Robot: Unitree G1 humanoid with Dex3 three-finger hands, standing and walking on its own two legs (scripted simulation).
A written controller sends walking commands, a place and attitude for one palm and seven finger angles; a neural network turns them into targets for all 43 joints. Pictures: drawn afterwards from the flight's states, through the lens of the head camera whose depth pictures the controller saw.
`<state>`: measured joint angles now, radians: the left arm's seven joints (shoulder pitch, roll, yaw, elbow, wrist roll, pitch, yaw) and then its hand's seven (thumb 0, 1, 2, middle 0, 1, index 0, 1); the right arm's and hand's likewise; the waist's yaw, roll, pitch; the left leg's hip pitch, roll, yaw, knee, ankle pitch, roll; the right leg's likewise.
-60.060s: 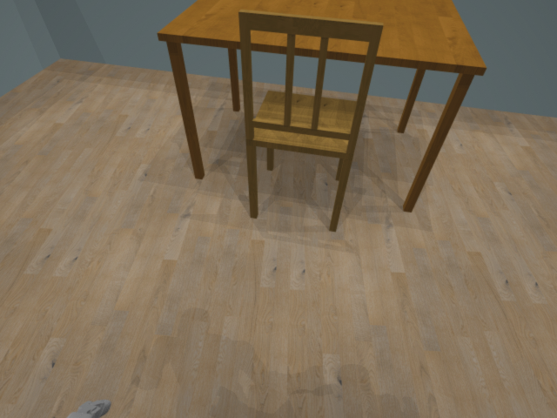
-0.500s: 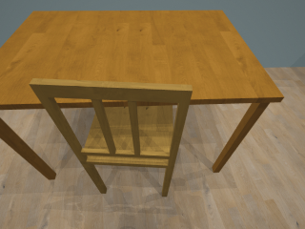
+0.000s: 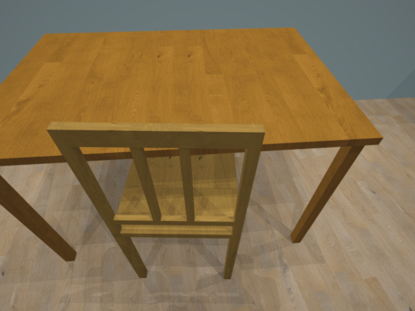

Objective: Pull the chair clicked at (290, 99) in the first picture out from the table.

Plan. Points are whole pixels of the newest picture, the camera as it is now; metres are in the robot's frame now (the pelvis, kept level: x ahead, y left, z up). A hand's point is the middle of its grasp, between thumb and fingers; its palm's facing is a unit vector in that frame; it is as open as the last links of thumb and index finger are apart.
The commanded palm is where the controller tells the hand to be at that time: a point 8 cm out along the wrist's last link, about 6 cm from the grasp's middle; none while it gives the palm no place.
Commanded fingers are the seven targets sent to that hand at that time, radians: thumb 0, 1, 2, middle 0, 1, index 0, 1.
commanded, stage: come to a stop and stand still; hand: left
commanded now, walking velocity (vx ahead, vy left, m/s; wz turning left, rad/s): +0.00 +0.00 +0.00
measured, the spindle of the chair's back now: (148, 187) +0.42 +0.17 -0.06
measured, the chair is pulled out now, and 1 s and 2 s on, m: -0.09 -0.09 -0.09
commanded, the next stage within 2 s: look again from close up in 0.62 s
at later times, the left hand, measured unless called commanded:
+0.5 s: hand out of the picture +0.05 +0.18 -0.17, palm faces +0.01 -0.98 -0.19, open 7.4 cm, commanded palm none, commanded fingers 0.00 0.90 0.90 -0.20 -0.30 -0.20 -0.30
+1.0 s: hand out of the picture +0.04 +0.17 -0.17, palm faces +0.00 -0.98 -0.20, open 7.4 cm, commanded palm none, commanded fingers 0.00 0.90 0.90 -0.20 -0.30 -0.20 -0.30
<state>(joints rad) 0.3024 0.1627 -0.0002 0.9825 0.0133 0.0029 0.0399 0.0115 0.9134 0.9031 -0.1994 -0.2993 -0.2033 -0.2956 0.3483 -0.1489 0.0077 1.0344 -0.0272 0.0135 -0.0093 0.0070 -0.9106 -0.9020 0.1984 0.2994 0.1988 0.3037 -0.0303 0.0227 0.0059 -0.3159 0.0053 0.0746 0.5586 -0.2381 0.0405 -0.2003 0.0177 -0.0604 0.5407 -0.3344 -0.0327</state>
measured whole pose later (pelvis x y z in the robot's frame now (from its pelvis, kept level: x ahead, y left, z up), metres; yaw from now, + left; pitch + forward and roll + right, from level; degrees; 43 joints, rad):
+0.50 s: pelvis +0.04 +0.00 +0.01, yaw -1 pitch +0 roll +1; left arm 0.31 0.17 -0.02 1.05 0.01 -0.01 0.05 0.01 0.91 0.90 -0.20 -0.30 -0.20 -0.30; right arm 0.22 -0.16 0.01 1.08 -0.01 -0.03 -0.02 0.01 -0.91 -0.90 0.20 0.30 0.20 0.30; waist 0.00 -0.03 0.00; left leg -0.21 -0.02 0.09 0.47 -0.26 0.05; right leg -0.10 -0.01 -0.04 0.46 -0.35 -0.02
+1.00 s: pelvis +0.04 -0.01 +0.01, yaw -1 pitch -1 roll +1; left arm 0.33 0.17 -0.03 1.05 0.01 -0.02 0.04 0.01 0.91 0.90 -0.20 -0.30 -0.20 -0.30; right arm 0.25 -0.15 0.02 1.15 -0.01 -0.03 -0.02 0.01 -0.91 -0.90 0.20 0.30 0.20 0.30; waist 0.00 -0.03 0.02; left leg -0.18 -0.01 0.09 0.41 -0.22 0.03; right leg -0.08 0.01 -0.04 0.41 -0.32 -0.03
